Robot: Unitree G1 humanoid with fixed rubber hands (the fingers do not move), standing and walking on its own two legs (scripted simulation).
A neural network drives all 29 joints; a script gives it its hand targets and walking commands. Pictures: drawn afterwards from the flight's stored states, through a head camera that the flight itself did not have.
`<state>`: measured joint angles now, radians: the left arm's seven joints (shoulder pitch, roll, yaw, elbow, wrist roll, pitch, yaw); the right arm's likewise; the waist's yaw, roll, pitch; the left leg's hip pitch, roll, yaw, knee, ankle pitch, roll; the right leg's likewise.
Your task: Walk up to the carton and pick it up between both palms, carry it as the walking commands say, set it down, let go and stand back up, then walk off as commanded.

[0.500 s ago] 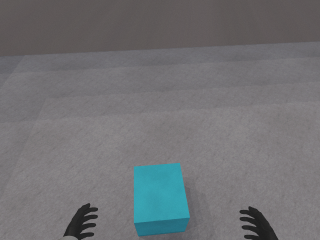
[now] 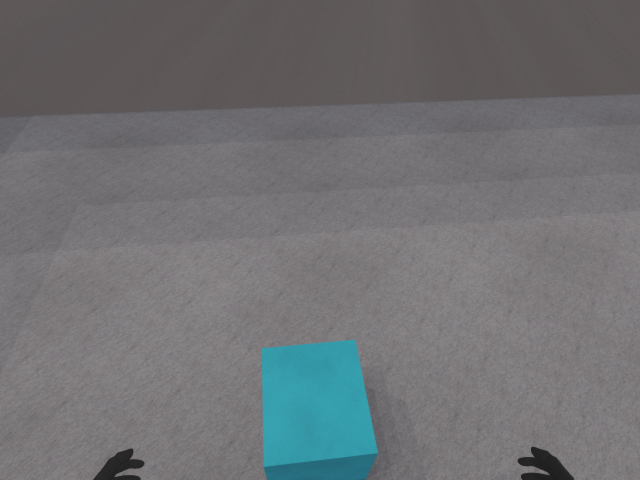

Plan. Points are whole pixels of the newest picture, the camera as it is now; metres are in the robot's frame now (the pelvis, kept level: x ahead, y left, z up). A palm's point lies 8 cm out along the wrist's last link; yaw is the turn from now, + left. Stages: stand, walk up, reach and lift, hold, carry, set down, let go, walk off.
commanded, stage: stand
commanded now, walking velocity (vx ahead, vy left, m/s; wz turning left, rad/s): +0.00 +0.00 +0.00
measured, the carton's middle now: (313, 414) +0.44 +0.02 -0.64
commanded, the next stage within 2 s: walk off in 1.32 s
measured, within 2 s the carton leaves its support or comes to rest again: neither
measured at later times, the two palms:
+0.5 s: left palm out of the picture +0.09 +0.30 -0.10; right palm out of the picture +0.08 -0.31 -0.09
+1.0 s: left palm out of the picture +0.07 +0.31 -0.10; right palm out of the picture +0.07 -0.31 -0.09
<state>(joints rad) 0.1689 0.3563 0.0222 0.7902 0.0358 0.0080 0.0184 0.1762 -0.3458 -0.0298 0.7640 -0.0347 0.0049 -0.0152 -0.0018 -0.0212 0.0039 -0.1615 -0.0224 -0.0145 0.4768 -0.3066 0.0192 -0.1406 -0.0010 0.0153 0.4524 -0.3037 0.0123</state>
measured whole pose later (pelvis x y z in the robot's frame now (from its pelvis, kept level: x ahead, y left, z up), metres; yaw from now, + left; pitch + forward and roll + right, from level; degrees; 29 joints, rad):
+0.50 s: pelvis -0.01 +0.00 +0.01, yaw +0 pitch -2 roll +0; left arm 0.15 0.37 0.01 0.95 0.03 0.00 0.02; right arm 0.16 -0.37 -0.02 0.93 -0.03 0.00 -0.02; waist 0.00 -0.02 0.01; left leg -0.11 -0.02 -0.01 0.39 -0.24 0.02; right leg -0.09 0.00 0.02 0.37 -0.24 0.01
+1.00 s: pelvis -0.03 +0.00 +0.01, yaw +0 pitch -2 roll +0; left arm 0.13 0.39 0.00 1.02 0.02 -0.01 0.01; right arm 0.13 -0.38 -0.01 1.01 -0.02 -0.01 -0.01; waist 0.00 -0.01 0.02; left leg -0.10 -0.02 -0.01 0.35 -0.21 0.02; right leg -0.09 0.00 0.02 0.33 -0.21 0.01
